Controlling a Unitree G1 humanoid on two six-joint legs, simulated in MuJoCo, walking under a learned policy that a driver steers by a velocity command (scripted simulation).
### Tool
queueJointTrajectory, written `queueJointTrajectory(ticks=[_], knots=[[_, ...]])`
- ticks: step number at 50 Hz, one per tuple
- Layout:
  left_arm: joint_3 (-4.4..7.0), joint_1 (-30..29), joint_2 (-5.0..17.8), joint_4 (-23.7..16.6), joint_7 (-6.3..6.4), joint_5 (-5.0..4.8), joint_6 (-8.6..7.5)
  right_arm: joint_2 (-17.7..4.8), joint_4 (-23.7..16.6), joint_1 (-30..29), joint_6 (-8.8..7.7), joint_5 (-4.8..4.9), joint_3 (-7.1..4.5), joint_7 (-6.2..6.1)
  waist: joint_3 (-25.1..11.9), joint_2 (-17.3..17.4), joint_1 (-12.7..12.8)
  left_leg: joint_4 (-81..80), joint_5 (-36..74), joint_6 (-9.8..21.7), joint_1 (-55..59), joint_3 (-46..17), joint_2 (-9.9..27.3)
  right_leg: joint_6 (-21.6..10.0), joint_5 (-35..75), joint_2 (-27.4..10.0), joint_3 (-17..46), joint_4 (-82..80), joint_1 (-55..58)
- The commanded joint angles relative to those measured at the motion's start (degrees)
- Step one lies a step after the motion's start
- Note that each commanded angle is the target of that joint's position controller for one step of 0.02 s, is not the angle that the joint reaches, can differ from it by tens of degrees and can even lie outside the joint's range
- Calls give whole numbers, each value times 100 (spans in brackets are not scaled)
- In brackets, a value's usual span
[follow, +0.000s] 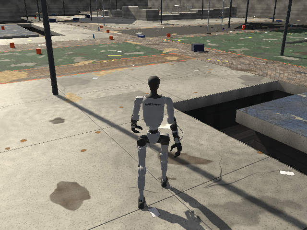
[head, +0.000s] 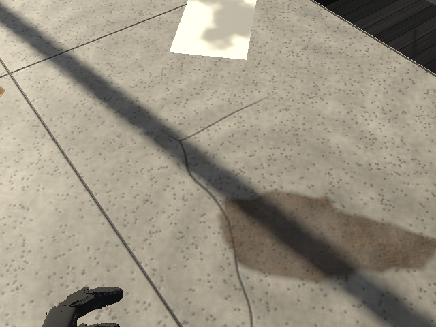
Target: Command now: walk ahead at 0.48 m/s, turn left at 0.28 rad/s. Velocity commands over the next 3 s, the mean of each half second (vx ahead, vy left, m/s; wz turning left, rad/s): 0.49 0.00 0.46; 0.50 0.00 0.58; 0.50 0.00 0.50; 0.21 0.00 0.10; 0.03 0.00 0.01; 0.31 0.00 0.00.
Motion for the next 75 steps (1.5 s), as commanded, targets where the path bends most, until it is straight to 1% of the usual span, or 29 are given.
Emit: queueJointTrajectory(ticks=[1, 2, 3, 4, 6, 9, 12, 18, 23, 25, 27, 28, 29, 30, 31, 32, 34, 38, 43, 48, 52, 53, 54, 55, 56, 58, 61, 69, 75], knots=[[528, 2434, 1475, 298, 135, 48, -58, -813, -507, -411, 15, -99, -100, 3, -1420, 502, 1632, 3150, 4311, 477, -2118, -320, 883, -529, -438, -575, 737, 283, 3877], [609, 2977, 1909, 458, 127, 167, -26, 117, -577, 421, -67, -42, 124, 44, -2529, -1095, 1170, 5350, 418, 82, -4207, -136, -188, -1379, -1936, -2169, 3503, -386, 5801], [445, 2828, 1358, 432, 107, 153, -33, -331, -505, 203, -181, 131, 23, 51, -2505, -1132, 1291, 6259, -779, 155, -4683, -905, -134, -1341, -2577, -2244, 4502, -1271, 5419], [339, 2209, 1034, 361, 116, 109, -60, -726, -726, -345, -234, 271, -110, 36, -1422, -935, 1141, 6544, -405, 237, -5164, -811, 175, -1016, -2581, -2098, 3538, -1400, 4533], [233, 1393, 652, 280, 90, 156, -131, -690, -826, -782, -217, 175, -178, -54, -530, -318, 777, 6091, 512, 309, -4728, -638, 689, -699, -1430, -1712, 2028, -1717, 2782], [204, 1201, 472, 422, 83, 231, -185, -323, -828, -519, 44, 161, -224, -45, -262, -484, 396, 5651, 803, 356, -4092, -641, 951, -616, -792, -1373, 834, -2125, 1843], [268, 1307, 729, 513, 188, 244, -202, -419, -1151, -1005, 181, 110, -282, -54, 59, -316, 347, 5207, 1354, 251, -4665, -682, 1023, -747, -527, -1419, 319, -2395, 1741], [334, 1768, 1048, 529, 369, 224, -103, -354, -1598, -2147, 80, 47, -215, 187, 273, -35, 679, 3356, 2738, 149, -4975, -224, 868, -628, 74, -1329, -628, -2412, 2340], [412, 2294, 1238, 604, 367, 95, 104, -381, -2096, -2924, 85, 65, -153, 388, 434, -36, 911, 2551, 2132, 361, -5213, 194, 682, -513, 805, -1606, -974, -1879, 3461], [463, 2174, 1390, 521, 371, 60, 186, -570, -2209, -2763, 108, 74, -230, 438, 170, -245, 693, 2461, 1561, 557, -4650, 508, 351, -382, 2572, -1638, -1156, -1211, 3681], [485, 1969, 1489, 418, 387, 21, 287, -976, -2012, -1609, 125, 112, -467, 425, -535, -338, -20, 2191, 1426, 869, -3028, 809, -203, -173, 4060, -1453, -1382, 540, 3452], [439, 1989, 1405, 344, 396, 63, 283, -1415, -1750, -608, 153, 125, -700, 323, -1068, -59, -467, 1939, 1629, 1120, -1330, 389, -229, 94, 3186, -1231, -1420, 2076, 2424], [211, 2346, 608, 36, 342, 275, 169, -2136, -1675, -380, 175, 144, -860, 218, -1437, 1431, -11, 1573, 999, 1974, 530, -2505, 1275, 484, -1353, -312, -1294, 4239, -91], [148, 2154, 647, -124, 264, 126, -114, -1994, -1903, -325, 72, 46, -743, 257, -2358, 1178, 4, 502, 348, 2586, 1280, -4992, 2023, 479, -3307, 358, 237, 5209, -1093], [250, 1410, 1015, -319, 206, -114, -276, -1547, -1862, -406, -6, -22, -609, 294, -1769, 675, -207, 267, 733, 2194, 1075, -4306, 1886, 314, -2840, 60, 596, 5296, -1735], [229, 1296, 973, -347, 208, -118, -360, -1339, -1885, -706, -66, 5, -555, 285, -1200, 474, -21, 348, 1262, 1970, 332, -3411, 1653, 183, -2308, -206, 566, 4880, -1761], [321, 1472, 1059, -187, 282, 104, -300, -930, -2105, -1501, -93, -8, -427, 255, -708, 170, 482, 258, 2311, 1653, -1191, -2275, 1184, 219, -1684, -607, 603, 3955, -879], [312, 1339, 834, -329, 284, 237, -42, -1120, -2146, -1391, -129, 15, -456, 121, -499, 183, 639, -39, 3108, 1675, -2079, -1710, 925, 559, -1096, -543, 458, 2900, -462], [202, 270, 629, -678, 227, 183, -68, -1202, -2084, -1016, -61, 43, -476, -10, -185, 545, 257, -20, 2233, 1289, -2432, -1373, 545, 674, 576, -111, 369, 663, -172], [248, -47, 901, -893, 110, 105, -173, -1164, -1966, -719, -1, 83, -475, -40, -158, 687, 168, 495, 1791, 1133, -1958, -1988, 825, 523, 568, 36, 570, -103, 161], [432, 1169, 1269, -626, 117, 162, -299, -950, -2119, -910, 71, 27, -400, -67, -718, 811, 828, 1867, 2513, 814, -1922, -2146, 523, 97, -110, -28, 506, -409, 1855], [507, 2054, 1573, -544, 158, 240, -300, -640, -2247, -871, 64, -66, -272, -41, -1559, 194, 1164, 3468, 1742, 597, -2642, -1666, 124, -225, -498, -960, 1403, -285, 3360], [615, 2527, 2015, -352, 141, 294, -218, -281, -2419, 16, -1, 127, -172, -26, -2180, -1923, 718, 5340, -953, 211, -4769, -1023, -642, -1186, -1714, -2238, 4215, -911, 5144], [490, 2382, 1438, -436, 105, 153, -197, -932, -2259, 5, -1, 215, -262, -52, -1848, -1374, 837, 6147, -895, 164, -5519, -1204, -159, -1132, -2950, -2302, 4706, -1195, 4990], [385, 2103, 1044, -536, 127, 125, -157, -1274, -2325, -636, 30, 170, -353, -51, -1118, -768, 992, 6297, -335, 147, -5687, -1094, 56, -856, -2825, -2045, 3703, -1263, 4286], [297, 1632, 829, -534, 143, 208, -81, -1168, -2467, -1175, 65, 32, -375, -48, -394, -320, 814, 5894, 387, 117, -5338, -899, 435, -654, -1408, -1576, 2346, -1452, 2988], [290, 1625, 803, -409, 169, 211, -129, -822, -2567, -1123, 151, 119, -341, 34, -275, -558, 634, 5462, 680, 114, -4963, -735, 692, -647, -574, -1322, 1341, -1820, 2452], [367, 1952, 1175, -144, 177, 135, -83, -483, -2949, -2094, 82, 46, -165, 178, -29, -225, 849, 3187, 2346, 69, -4932, -368, 586, -690, 675, -1160, -71, -2090, 2585], [400, 2512, 1458, 188, 182, -26, 132, -588, -3292, -2887, 12, 56, -140, 347, 197, -357, 932, 2065, 1771, 342, -4677, 88, 303, -598, 1503, -1538, -172, -1708, 3451]])
Next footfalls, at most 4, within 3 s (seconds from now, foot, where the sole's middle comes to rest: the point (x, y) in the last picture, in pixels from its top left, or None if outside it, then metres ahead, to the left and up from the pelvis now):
0.02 right None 0.20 -0.12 -0.76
0.56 left None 0.44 0.18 -0.76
1.06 right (168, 227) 0.79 0.12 -0.76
1.58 left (52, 232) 0.81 0.51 -0.76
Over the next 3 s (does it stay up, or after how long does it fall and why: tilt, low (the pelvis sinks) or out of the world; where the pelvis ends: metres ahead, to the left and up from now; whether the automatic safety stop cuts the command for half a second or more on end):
stays up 1.01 0.51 0.02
